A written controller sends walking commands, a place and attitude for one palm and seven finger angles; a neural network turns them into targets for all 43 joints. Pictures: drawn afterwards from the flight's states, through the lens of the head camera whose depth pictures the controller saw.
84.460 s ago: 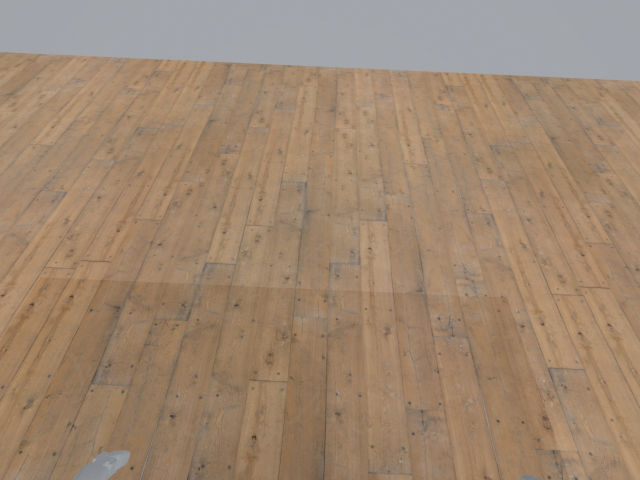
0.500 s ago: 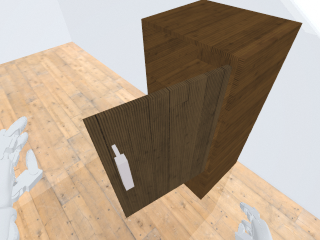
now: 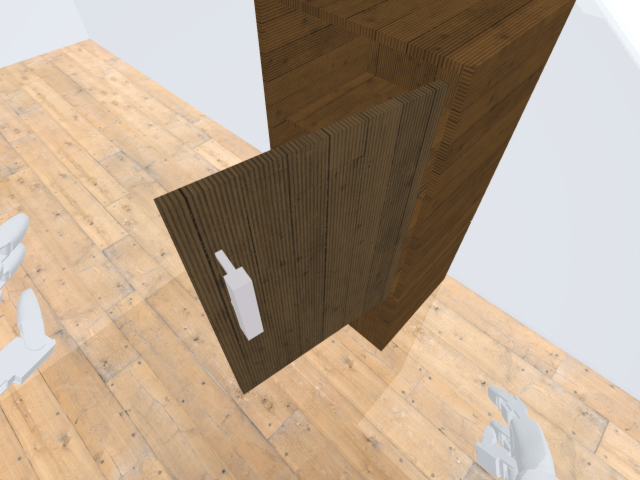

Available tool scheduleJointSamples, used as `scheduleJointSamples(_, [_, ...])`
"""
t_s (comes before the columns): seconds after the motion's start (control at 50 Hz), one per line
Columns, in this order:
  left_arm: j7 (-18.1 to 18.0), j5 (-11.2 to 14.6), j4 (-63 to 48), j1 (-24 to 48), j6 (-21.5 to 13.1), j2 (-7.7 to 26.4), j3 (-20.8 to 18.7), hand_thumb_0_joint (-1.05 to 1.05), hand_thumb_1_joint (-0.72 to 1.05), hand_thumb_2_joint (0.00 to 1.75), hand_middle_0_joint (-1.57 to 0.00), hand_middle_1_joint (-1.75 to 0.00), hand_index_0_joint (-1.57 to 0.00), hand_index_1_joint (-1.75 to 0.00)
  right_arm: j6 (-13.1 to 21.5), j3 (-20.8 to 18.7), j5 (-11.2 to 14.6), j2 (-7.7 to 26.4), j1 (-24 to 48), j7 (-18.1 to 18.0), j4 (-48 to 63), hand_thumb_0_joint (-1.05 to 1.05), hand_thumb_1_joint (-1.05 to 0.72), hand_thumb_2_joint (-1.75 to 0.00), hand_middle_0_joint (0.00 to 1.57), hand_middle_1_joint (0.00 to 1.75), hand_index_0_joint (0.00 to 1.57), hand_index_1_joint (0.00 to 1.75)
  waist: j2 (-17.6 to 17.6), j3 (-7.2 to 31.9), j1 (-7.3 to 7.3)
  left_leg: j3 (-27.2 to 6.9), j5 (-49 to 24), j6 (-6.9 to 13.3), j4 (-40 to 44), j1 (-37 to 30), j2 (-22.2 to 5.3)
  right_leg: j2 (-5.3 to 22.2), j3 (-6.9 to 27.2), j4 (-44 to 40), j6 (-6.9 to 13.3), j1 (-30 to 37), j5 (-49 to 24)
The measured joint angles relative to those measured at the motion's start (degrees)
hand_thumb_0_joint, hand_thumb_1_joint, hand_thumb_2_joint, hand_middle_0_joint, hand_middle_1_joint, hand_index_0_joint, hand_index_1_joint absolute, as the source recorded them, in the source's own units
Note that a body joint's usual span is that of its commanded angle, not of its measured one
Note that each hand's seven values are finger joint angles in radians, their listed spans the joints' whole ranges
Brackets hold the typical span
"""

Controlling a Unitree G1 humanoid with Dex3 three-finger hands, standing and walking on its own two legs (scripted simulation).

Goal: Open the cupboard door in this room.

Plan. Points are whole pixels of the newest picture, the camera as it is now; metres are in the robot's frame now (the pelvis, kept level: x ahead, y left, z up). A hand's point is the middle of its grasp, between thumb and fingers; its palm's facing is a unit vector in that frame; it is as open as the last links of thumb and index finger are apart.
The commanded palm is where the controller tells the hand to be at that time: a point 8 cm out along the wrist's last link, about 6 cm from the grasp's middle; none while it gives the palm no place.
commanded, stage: step back with the hand held close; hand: left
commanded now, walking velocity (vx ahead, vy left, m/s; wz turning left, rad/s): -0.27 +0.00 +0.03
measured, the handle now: (237, 295) +0.34 +0.14 +0.02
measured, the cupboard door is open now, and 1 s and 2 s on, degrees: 79 79 79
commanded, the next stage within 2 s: stop stepping back and stand still in 1.08 s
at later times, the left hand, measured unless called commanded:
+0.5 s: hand out of the picture +0.11 +0.27 +0.17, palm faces +0.48 -0.74 -0.48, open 7.4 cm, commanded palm +0.04 +0.31 +0.18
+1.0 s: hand out of the picture +0.01 +0.24 +0.17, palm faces +0.34 -0.79 -0.51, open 7.4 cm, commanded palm -0.05 +0.27 +0.18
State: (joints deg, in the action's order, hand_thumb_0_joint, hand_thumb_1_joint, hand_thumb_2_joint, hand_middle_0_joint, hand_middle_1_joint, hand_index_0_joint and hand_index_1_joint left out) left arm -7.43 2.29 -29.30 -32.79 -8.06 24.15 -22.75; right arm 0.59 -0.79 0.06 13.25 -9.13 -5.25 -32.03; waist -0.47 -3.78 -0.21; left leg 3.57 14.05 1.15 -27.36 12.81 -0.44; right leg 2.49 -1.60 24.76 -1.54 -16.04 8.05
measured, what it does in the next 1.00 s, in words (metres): walks backwards: right foot, then left foot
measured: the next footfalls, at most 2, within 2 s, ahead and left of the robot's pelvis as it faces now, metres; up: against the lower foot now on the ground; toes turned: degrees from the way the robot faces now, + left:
right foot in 0.64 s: -0.15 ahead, -0.12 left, +0.00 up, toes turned +1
left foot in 0.82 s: -0.05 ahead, +0.07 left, +0.00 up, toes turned +2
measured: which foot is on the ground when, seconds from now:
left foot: down 0.00-0.70, up 0.72-0.80, down 0.82-1.00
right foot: down 0.00-0.40, up 0.42-0.62, down 0.64-0.88, up 0.90-1.00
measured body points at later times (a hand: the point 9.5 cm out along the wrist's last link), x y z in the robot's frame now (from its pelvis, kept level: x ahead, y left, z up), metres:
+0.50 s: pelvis -0.08 +0.00 -0.01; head -0.06 +0.02 +0.44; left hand +0.08 +0.31 +0.20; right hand +0.08 -0.23 -0.09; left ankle +0.01 +0.10 -0.74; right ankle -0.06 -0.13 -0.70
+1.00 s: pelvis -0.20 -0.02 +0.00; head -0.16 +0.00 +0.45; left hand -0.01 +0.28 +0.20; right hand +0.01 -0.26 -0.05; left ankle -0.09 +0.07 -0.74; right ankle -0.22 -0.14 -0.69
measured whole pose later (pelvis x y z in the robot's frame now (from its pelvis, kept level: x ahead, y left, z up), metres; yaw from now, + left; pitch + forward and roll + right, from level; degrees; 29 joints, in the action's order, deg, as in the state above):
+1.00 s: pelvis -0.20 -0.02 +0.00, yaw -1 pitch +1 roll -2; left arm -7.3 3.9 -32.4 -32.1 -10.8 28.4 -25.5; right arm 6.4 -0.4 -0.7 12.9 -5.9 -3.8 -33.1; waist 0.5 -3.3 -0.5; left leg 2.1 1.1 2.6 -19.9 19.4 -1.4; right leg -4.7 1.2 48.2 -0.3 -20.7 27.5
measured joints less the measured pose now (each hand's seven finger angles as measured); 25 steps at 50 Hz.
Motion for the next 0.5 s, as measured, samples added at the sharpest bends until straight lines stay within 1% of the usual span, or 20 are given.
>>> scheduleJointSamples(0.08, [-0.70,-0.18,-0.32,0.33,-0.96,0.91,-1.90,0.01,0.89,0.90,-0.22,-0.30,-0.22,-0.30,0.01,0.13,0.17,-0.61,-0.58,-0.14,0.26,0.01,-0.90,-0.90,0.20,0.30,0.20,0.30,0.79,0.09,-0.24,0.18,-0.36,0.39,-1.56,1.58,0.48,0.53,0.27,1.97,-0.19,-1.77,-0.19])
scheduleJointSamples(0.14, [-1.16,-0.59,0.47,1.25,-1.60,0.27,-2.53,0.01,0.89,0.90,-0.21,-0.30,-0.21,-0.30,0.54,0.53,0.32,-0.92,-0.91,-0.03,0.45,0.01,-0.90,-0.90,0.20,0.30,0.20,0.30,0.94,0.16,-0.50,0.16,-0.45,0.58,-3.32,3.14,0.60,0.73,0.31,3.67,-0.18,-3.27,-0.28])
scheduleJointSamples(0.22, [-1.52,-1.36,1.37,2.21,-2.18,-1.69,-2.01,0.01,0.89,0.90,-0.21,-0.30,-0.21,-0.30,1.51,0.97,0.34,-0.97,-1.38,0.16,0.40,0.01,-0.90,-0.90,0.20,0.30,0.20,0.30,0.49,0.24,-0.69,-0.31,0.02,0.87,-6.39,5.77,0.24,0.49,-0.13,5.13,-0.02,-5.00,-0.67])
scheduleJointSamples(0.28, [-1.77,-1.76,1.02,2.80,-2.48,-2.85,-1.12,0.01,0.89,0.90,-0.21,-0.30,-0.21,-0.30,2.20,1.12,0.18,-0.81,-1.69,0.26,-0.07,0.01,-0.90,-0.90,0.20,0.30,0.20,0.30,0.45,0.15,-0.85,-0.77,2.37,1.05,-8.95,8.01,-0.02,0.19,-0.45,5.24,0.25,-6.13,-1.40])
scheduleJointSamples(0.32, [-2.10,-1.73,0.16,3.09,-2.80,-2.98,-0.65,0.01,0.89,0.90,-0.21,-0.30,-0.21,-0.30,2.60,1.23,0.00,-0.68,-1.83,0.24,-0.54,0.01,-0.90,-0.90,0.20,0.30,0.20,0.30,0.83,0.01,-0.79,-1.07,3.52,0.97,-10.09,9.40,0.04,0.13,-0.56,5.25,0.47,-6.99,-1.78])
scheduleJointSamples(0.36, [-2.45,-1.58,-0.92,3.23,-3.16,-2.67,-0.47,0.01,0.89,0.90,-0.21,-0.30,-0.21,-0.30,2.90,1.31,-0.13,-0.53,-1.91,0.15,-0.98,0.01,-0.90,-0.90,0.20,0.30,0.20,0.30,1.22,-0.29,-0.57,-1.27,2.87,0.88,-10.46,10.37,0.04,0.11,-0.68,5.58,0.52,-7.81,-1.23])
scheduleJointSamples(0.4, [-2.67,-1.53,-1.89,3.30,-3.49,-2.05,-0.70,0.01,0.89,0.90,-0.21,-0.30,-0.21,-0.30,3.19,1.29,-0.29,-0.45,-2.16,-0.15,-1.10,0.01,-0.90,-0.90,0.20,0.30,0.20,0.30,1.13,-0.66,-0.13,-1.54,0.04,1.12,-9.81,10.83,-0.24,-0.38,-0.66,6.93,0.43,-8.71,2.54])
scheduleJointSamples(0.42, [-2.67,-1.72,-2.19,3.47,-3.63,-1.61,-0.99,0.01,0.89,0.90,-0.21,-0.30,-0.21,-0.30,3.46,1.15,-0.37,-0.50,-2.47,-0.31,-0.99,0.01,-0.90,-0.90,0.20,0.30,0.20,0.30,0.64,-0.88,0.30,-2.03,-2.05,1.33,-9.24,10.93,-0.57,-1.20,-0.32,9.46,0.23,-9.28,5.06])
scheduleJointSamples(0.46, [-2.57,-2.10,-2.34,3.88,-3.88,-0.30,-1.83,0.01,0.89,0.90,-0.22,-0.30,-0.21,-0.30,4.13,0.65,-0.51,-1.26,-3.47,-0.46,-1.31,0.01,-0.90,-0.90,0.20,0.30,0.20,0.30,-0.08,-0.77,1.13,-3.54,-3.95,1.24,-8.08,10.96,-0.74,-3.08,0.57,17.87,0.23,-9.41,9.06])
scheduleJointSamples(0.5, [-2.61,-2.02,-2.56,3.17,-4.33,0.84,-3.14,0.01,0.89,0.90,-0.22,-0.30,-0.22,-0.30,4.67,0.55,-0.51,-2.31,-4.54,-0.07,-2.07,0.01,-0.90,-0.90,0.20,0.30,0.20,0.30,-0.40,0.79,1.37,-4.68,-4.97,0.97,-5.99,11.09,-0.96,-5.01,1.09,23.26,0.51,-7.64,12.69])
